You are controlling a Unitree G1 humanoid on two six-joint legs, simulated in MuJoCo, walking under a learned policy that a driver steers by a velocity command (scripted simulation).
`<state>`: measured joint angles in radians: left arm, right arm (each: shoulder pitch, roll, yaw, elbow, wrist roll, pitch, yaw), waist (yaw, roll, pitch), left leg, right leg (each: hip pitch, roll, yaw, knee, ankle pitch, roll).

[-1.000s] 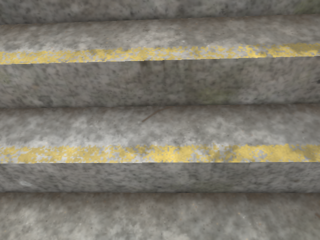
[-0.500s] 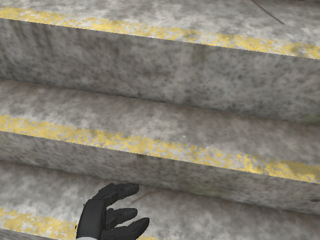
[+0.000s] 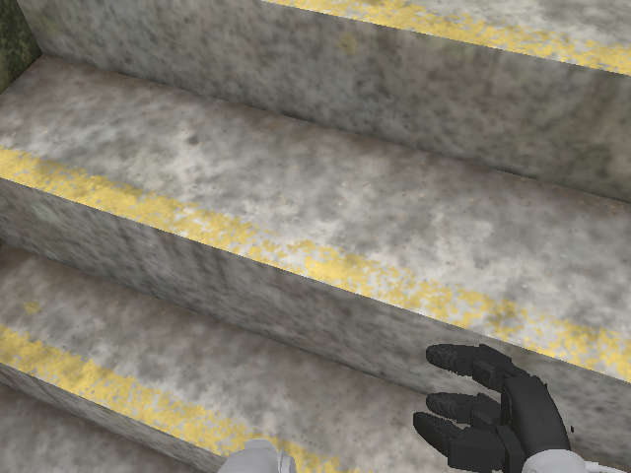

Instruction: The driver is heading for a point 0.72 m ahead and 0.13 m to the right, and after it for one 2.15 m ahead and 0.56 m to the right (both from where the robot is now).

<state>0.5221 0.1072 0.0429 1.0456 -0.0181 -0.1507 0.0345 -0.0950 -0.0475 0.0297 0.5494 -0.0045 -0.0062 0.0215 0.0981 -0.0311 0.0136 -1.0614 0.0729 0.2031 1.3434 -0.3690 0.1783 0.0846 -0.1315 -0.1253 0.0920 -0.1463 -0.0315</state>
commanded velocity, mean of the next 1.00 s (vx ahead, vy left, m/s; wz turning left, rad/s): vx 0.50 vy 0.00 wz -0.40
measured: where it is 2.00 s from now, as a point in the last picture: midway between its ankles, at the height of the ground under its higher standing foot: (358, 259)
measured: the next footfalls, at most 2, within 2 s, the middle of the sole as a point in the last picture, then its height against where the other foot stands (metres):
right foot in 0.64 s outside the picture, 0.18 m higher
left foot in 1.18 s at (260, 242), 0.24 m higher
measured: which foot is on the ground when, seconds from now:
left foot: down 0.00-0.58, up 0.60-1.00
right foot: down 0.00-0.04, up 0.06-0.62, down 0.64-1.00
